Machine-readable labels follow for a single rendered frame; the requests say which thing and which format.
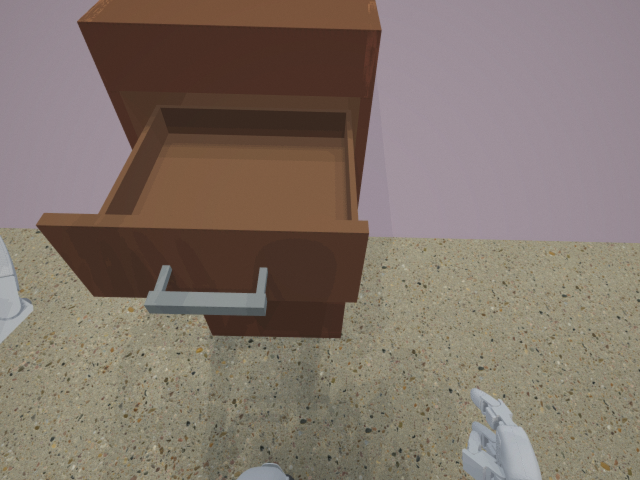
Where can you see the left robot shin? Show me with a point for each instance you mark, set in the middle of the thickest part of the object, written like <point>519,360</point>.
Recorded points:
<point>273,465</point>

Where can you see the handle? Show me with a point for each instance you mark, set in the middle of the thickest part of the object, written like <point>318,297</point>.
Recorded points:
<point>161,301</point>

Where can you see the cabinet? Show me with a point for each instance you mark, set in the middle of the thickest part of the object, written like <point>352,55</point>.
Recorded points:
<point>302,54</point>

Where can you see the left robot hand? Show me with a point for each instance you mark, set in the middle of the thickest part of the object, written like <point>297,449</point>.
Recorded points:
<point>13,309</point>

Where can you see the drawer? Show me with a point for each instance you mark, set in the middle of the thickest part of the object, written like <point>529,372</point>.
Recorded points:
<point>218,192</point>

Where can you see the right robot hand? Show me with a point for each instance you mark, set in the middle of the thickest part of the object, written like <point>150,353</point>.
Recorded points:
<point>509,454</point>

